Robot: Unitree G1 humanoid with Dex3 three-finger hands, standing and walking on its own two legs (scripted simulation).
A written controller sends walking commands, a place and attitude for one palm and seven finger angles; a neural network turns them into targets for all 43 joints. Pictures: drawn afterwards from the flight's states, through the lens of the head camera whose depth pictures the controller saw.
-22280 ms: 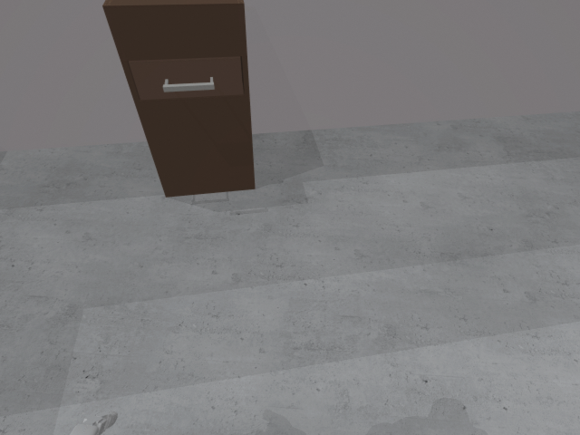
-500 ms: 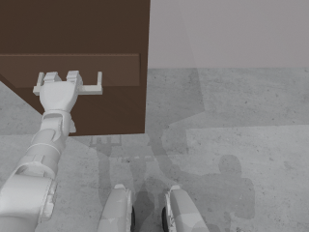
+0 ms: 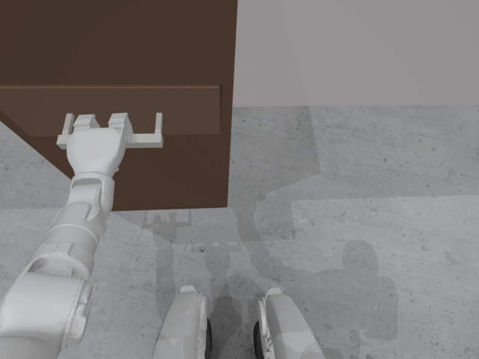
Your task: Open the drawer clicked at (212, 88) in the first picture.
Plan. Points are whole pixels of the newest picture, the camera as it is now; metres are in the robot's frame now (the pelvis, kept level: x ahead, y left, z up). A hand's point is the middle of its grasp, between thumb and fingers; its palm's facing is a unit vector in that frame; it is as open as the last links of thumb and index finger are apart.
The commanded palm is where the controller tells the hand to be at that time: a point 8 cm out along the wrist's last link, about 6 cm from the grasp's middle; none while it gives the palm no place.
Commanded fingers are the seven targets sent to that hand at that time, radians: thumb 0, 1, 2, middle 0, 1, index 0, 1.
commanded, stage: close the thumb around the handle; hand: left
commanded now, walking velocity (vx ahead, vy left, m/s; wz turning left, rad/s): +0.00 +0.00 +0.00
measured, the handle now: (113, 130) +0.51 +0.23 -0.03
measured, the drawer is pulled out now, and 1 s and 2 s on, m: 0.00 0.08 0.18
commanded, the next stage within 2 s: pull the drawer open in 0.08 s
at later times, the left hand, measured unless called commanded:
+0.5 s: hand (109, 173) +0.43 +0.23 -0.06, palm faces -0.04 -0.05 -1.00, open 5.2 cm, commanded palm +0.40 +0.22 +0.00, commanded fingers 0.00 0.90 0.90 -0.40 -1.35 -0.40 -1.35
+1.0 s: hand (105, 203) +0.38 +0.23 -0.06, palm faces -0.02 -0.07 -1.00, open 5.3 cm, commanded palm +0.34 +0.22 +0.00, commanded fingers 0.00 0.90 0.90 -0.40 -1.35 -0.40 -1.35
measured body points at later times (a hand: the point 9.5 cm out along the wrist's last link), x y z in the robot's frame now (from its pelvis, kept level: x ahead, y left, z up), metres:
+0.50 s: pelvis +0.01 +0.00 +0.01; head +0.16 +0.00 +0.43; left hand +0.43 +0.23 +0.00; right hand +0.08 -0.27 -0.13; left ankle +0.04 +0.09 -0.59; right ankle +0.02 -0.12 -0.59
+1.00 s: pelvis +0.02 +0.00 +0.02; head +0.14 +0.01 +0.45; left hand +0.37 +0.23 +0.00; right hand +0.13 -0.26 -0.11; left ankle +0.04 +0.09 -0.59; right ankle +0.02 -0.12 -0.59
